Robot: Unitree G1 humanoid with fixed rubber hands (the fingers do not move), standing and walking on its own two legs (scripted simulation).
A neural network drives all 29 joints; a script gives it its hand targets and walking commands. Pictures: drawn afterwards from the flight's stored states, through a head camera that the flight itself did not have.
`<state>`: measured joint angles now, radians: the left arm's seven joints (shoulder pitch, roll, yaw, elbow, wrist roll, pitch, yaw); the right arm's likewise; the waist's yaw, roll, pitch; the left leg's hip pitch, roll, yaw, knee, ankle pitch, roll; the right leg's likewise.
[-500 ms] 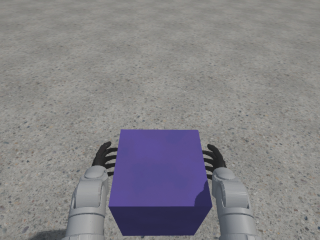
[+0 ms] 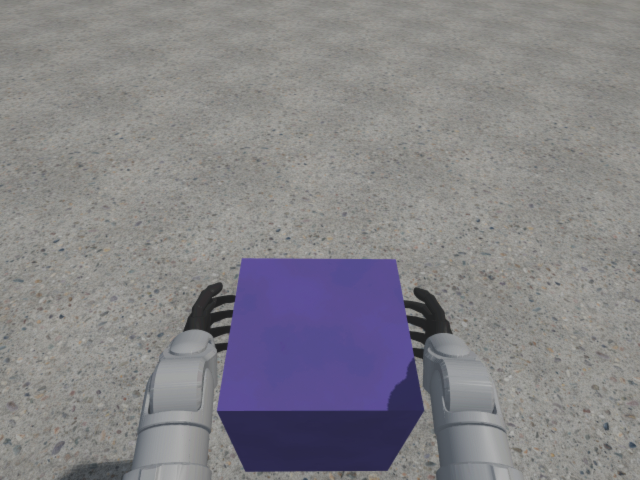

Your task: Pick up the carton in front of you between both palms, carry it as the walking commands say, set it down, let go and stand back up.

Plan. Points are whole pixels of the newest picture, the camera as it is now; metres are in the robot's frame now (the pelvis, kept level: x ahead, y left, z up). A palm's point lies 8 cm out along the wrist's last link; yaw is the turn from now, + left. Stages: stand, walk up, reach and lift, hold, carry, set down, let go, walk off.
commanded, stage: carry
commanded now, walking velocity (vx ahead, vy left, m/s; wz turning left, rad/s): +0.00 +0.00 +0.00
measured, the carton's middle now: (317, 369) +0.30 +0.00 -0.04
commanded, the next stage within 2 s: hold in 0.52 s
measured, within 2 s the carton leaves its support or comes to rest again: neither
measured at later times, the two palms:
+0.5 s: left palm (192, 348) +0.28 +0.16 +0.04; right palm (432, 352) +0.28 -0.14 +0.04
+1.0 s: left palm (181, 360) +0.29 +0.18 +0.01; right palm (404, 341) +0.32 -0.12 +0.01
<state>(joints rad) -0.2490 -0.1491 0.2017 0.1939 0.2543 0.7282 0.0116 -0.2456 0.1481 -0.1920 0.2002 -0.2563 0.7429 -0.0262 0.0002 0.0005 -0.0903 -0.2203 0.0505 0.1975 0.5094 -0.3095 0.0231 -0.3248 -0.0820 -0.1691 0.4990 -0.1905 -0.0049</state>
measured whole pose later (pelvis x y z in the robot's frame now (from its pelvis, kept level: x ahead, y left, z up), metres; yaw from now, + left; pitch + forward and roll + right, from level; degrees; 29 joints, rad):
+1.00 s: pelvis -0.04 -0.03 -0.01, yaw +11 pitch -3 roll +0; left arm -0.63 -0.17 0.55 0.63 0.48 0.49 -0.08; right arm -0.57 0.22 -0.54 0.52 -0.47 0.55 0.01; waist -0.03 0.01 0.11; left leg -0.30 -0.04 -0.06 0.63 -0.28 0.01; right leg -0.33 0.03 0.04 0.60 -0.23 0.00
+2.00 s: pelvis -0.08 -0.03 -0.26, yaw +12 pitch +46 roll +1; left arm -0.96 -0.03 0.35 0.73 0.15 0.19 0.11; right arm -0.89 -0.02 -0.45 0.66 -0.15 0.22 -0.05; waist -0.07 0.04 -0.15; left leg -1.97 -0.14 -0.06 1.71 -0.54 -0.03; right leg -2.00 0.09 0.08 1.68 -0.48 0.05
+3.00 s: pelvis -0.10 -0.03 -0.39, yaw +13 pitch +40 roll -1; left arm -1.31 0.13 0.26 1.03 0.07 0.16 0.16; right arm -1.20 -0.18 -0.41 0.94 -0.07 0.18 -0.05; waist -0.10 0.05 0.17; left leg -2.27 -0.19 -0.03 2.16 -0.60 -0.05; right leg -2.28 0.08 0.05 2.13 -0.55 0.07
